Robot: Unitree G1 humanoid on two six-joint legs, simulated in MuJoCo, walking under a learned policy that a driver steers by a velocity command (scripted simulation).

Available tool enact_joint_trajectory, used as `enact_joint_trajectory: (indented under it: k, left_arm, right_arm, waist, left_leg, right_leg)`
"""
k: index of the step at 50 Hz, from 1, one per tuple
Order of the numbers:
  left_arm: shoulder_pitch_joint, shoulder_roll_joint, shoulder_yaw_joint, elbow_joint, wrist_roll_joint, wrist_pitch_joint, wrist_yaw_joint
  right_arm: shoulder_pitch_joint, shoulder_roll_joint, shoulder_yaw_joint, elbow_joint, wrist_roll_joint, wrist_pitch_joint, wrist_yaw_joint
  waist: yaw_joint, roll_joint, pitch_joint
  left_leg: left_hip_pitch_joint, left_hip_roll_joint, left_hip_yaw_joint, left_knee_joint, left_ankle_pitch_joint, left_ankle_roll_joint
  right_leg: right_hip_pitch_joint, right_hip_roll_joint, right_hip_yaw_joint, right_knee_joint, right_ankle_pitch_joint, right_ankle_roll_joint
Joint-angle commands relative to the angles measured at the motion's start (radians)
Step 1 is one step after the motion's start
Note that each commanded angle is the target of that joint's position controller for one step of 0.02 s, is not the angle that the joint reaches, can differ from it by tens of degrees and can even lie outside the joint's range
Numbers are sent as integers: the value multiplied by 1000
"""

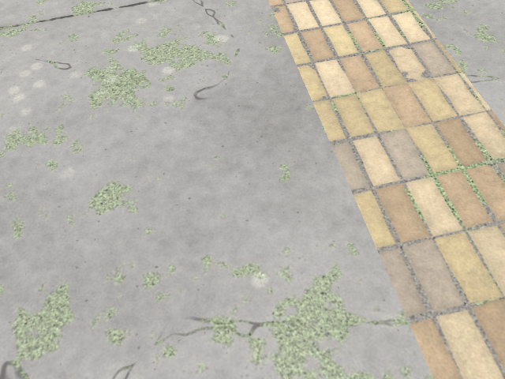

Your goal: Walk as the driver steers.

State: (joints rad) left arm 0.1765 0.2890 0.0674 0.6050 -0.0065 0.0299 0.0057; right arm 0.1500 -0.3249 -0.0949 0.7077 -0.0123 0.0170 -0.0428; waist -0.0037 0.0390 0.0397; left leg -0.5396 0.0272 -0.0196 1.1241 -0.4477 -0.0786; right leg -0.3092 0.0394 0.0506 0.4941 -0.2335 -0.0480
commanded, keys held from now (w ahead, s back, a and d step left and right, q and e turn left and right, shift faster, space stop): e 0.02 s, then no key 0.12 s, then w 0.56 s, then w+q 0.30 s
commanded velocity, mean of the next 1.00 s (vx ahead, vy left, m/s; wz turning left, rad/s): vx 0.31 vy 0.00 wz -0.07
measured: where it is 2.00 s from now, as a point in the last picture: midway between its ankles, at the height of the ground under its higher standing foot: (263, 232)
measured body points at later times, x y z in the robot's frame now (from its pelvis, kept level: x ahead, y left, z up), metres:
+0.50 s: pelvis +0.07 +0.02 +0.01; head +0.08 +0.04 +0.45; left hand +0.25 +0.26 -0.10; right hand +0.08 -0.26 -0.10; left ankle +0.02 +0.13 -0.74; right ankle +0.09 -0.13 -0.67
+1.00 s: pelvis +0.30 -0.08 +0.01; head +0.32 -0.09 +0.45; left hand +0.37 +0.19 -0.11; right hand +0.43 -0.36 -0.10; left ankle +0.39 +0.09 -0.65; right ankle +0.27 -0.16 -0.74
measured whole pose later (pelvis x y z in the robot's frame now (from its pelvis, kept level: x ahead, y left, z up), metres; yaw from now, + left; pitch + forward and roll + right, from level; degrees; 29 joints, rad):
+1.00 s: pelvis +0.30 -0.08 +0.01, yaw +0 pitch +0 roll -2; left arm 0.31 0.25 0.06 0.80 0.01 -0.10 -0.02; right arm 0.24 -0.31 -0.07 0.74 0.03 -0.03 -0.01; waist 0.03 0.05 0.02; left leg -0.68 0.09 -0.09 1.08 -0.14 0.00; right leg -0.09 0.04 -0.14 0.29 -0.21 -0.06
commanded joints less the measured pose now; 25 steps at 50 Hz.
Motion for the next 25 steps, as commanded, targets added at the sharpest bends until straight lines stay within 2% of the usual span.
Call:
enact_joint_trajectory:
  k: [1, 4, 7, 8, 10, 12, 14, 15, 16, 17, 18, 19, 20, 21, 22, 25]
  left_arm:
    - [-41, 159, 43, -70, 1, -12, 18]
    - [-31, 153, 39, -58, 2, -11, 27]
    - [-29, 159, 36, -48, 10, -7, 25]
    - [-17, 156, 34, -41, 9, -6, 22]
    - [6, 158, 29, -26, 4, -8, 13]
    - [18, 157, 22, -9, 2, -12, 7]
    - [5, 142, 13, -3, -3, -17, 6]
    - [-1, 112, 2, -4, 0, -25, 7]
    - [-30, 52, -16, -17, 6, -35, 5]
    - [-54, 53, -11, -65, -7, -53, 6]
    - [-96, 140, 14, -67, -14, -68, 11]
    - [-76, 150, 23, -52, -21, -79, 4]
    - [-51, 130, 21, -30, -16, -82, -2]
    - [-60, 118, 21, -30, -11, -87, -8]
    - [-76, 98, 18, -29, -8, -93, -13]
    - [-118, 45, 1, -29, -4, -102, -24]
  right_arm:
    - [-4, -71, -18, -69, 3, -17, -2]
    - [-18, -46, -4, -64, 8, -16, 2]
    - [-37, -40, 3, -69, 11, -16, 11]
    - [-33, -43, 4, -69, 14, -18, 15]
    - [-44, -51, 5, -79, 22, -27, 27]
    - [-33, -49, 7, -80, 30, -47, 39]
    - [31, -27, 10, -52, 31, -71, 48]
    - [81, -34, 8, -37, 23, -82, 46]
    - [186, -78, 1, -18, 10, -90, 39]
    - [250, -188, -26, 10, -5, -94, 48]
    - [236, -153, -22, 2, -3, -102, 50]
    - [206, -110, -8, -3, 7, -106, 42]
    - [189, -92, -1, -9, 14, -108, 38]
    - [183, -87, 1, -7, 19, -107, 35]
    - [190, -78, 7, -5, 17, -106, 32]
    - [218, -70, 11, 7, 18, -102, 30]
  waist:
    - [-12, -164, -156]
    - [5, -166, -163]
    - [23, -187, -145]
    - [31, -185, -150]
    - [51, -208, -109]
    - [41, -210, -63]
    - [-7, -167, -41]
    - [-29, -139, -54]
    - [-60, -21, -78]
    - [-48, 208, -41]
    - [-72, 156, 45]
    - [-49, 118, 71]
    - [-36, 109, 61]
    - [-38, 101, 64]
    - [-43, 91, 58]
    - [-62, 80, 32]
  left_leg:
    - [-76, -11, -44, -9, 86, -13]
    - [-34, -9, -43, -165, 117, -19]
    - [55, -6, -38, -275, 104, -12]
    - [85, -7, -30, -312, 100, -4]
    - [119, -20, -3, -379, 71, 17]
    - [173, -32, 14, -475, 50, 50]
    - [322, -44, 36, -668, 154, 95]
    - [426, -4, -12, -701, 160, 119]
    - [548, 149, -186, -764, 91, 171]
    - [567, 308, -525, -898, -133, 302]
    - [531, 370, -632, -952, -226, 367]
    - [531, 337, -571, -951, -238, 349]
    - [552, 292, -499, -954, -201, 318]
    - [567, 271, -443, -964, -124, 300]
    - [564, 243, -374, -974, -22, 282]
    - [533, 184, -218, -988, 209, 271]
  right_leg:
    - [179, -224, 249, -130, 465, -186]
    - [188, -219, 250, -123, 397, -180]
    - [131, -220, 276, -124, 301, -185]
    - [114, -215, 290, -141, 159, -187]
    - [68, -210, 348, -188, -176, -192]
    - [31, -210, 397, -205, -336, -187]
    - [-35, -171, 392, -174, -392, -152]
    - [-94, -136, 367, -114, -380, -115]
    - [-212, -62, 256, 108, -353, -55]
    - [-409, 61, 39, 323, -327, 2]
    - [-513, 0, 62, 472, -345, 22]
    - [-547, -34, 78, 534, -262, 23]
    - [-558, -54, 58, 558, -201, 29]
    - [-579, -74, 45, 553, -132, 35]
    - [-562, -92, 34, 536, -65, 40]
    - [-483, -93, -32, 420, 65, 67]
